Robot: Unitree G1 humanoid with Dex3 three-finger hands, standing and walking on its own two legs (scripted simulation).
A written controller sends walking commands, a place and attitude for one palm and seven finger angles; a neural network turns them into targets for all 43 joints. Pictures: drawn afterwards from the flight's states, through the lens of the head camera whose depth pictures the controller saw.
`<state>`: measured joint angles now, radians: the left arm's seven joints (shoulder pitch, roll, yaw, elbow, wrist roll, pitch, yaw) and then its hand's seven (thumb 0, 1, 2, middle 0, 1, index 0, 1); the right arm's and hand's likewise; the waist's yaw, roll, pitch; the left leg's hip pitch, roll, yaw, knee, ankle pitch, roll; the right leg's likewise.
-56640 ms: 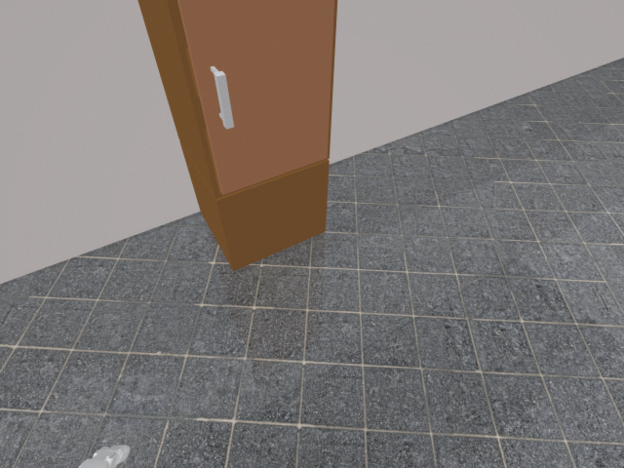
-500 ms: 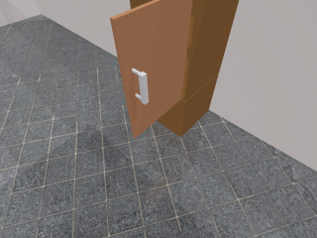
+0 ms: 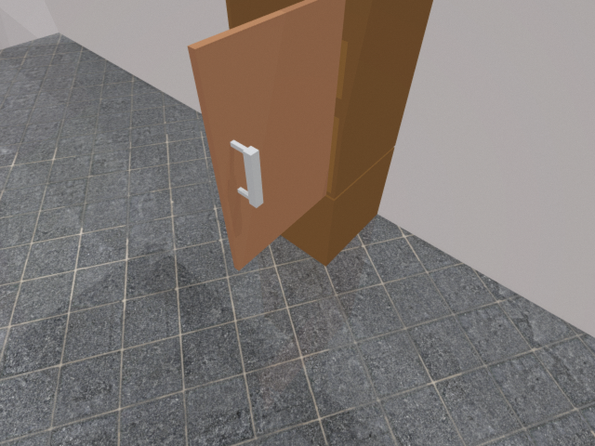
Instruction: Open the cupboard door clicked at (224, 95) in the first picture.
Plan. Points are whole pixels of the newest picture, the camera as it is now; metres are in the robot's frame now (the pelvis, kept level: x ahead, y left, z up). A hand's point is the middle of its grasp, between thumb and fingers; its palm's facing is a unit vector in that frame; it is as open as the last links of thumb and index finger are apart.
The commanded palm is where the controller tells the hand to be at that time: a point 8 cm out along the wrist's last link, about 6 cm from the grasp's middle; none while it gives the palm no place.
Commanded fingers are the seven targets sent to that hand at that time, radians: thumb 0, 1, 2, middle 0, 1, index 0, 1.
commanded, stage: look to check the result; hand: left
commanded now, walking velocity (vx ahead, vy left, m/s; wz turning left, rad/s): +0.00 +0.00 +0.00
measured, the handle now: (246, 174) +0.62 +0.14 -0.01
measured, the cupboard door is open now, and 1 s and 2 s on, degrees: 91 91 91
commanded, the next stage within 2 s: stand and wait in 0.58 s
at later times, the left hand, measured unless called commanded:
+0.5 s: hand out of the picture +0.00 +0.16 -0.17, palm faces +0.05 -0.98 -0.19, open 7.4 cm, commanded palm none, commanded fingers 0.00 0.90 0.90 -0.20 -0.30 -0.20 -0.30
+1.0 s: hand out of the picture +0.01 +0.15 -0.17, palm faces +0.04 -0.98 -0.21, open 7.4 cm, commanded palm none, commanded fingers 0.00 0.90 0.90 -0.20 -0.30 -0.20 -0.30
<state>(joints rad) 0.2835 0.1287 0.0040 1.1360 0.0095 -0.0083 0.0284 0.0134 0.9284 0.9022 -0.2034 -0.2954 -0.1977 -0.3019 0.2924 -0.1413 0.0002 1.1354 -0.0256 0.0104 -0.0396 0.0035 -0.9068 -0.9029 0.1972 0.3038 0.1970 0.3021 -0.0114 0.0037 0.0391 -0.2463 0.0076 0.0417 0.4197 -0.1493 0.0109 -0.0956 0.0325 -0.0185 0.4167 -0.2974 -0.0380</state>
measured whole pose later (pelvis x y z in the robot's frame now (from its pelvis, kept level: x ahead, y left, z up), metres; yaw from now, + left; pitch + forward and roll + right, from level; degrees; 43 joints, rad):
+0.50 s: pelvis +0.02 -0.01 +0.00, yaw +0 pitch -1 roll +1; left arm 0.31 0.13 0.01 1.15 0.01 -0.02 0.04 0.01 0.91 0.90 -0.20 -0.30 -0.20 -0.30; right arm 0.25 -0.15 0.00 1.14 -0.02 0.01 -0.05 0.01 -0.91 -0.90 0.20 0.30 0.20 0.30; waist 0.00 0.00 0.04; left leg -0.20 0.01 0.04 0.41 -0.18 0.00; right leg -0.04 0.04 -0.02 0.38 -0.32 -0.05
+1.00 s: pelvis +0.03 -0.02 +0.00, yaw +0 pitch -2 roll +1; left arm 0.30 0.14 0.01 1.14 0.01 -0.02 0.03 0.00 0.91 0.90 -0.20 -0.30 -0.20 -0.30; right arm 0.26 -0.15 0.00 1.14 -0.02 0.01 -0.05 0.00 -0.91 -0.90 0.20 0.30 0.20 0.30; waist 0.00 0.01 0.05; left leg -0.19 0.02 0.04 0.40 -0.18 -0.02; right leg -0.02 0.05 -0.02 0.36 -0.31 -0.06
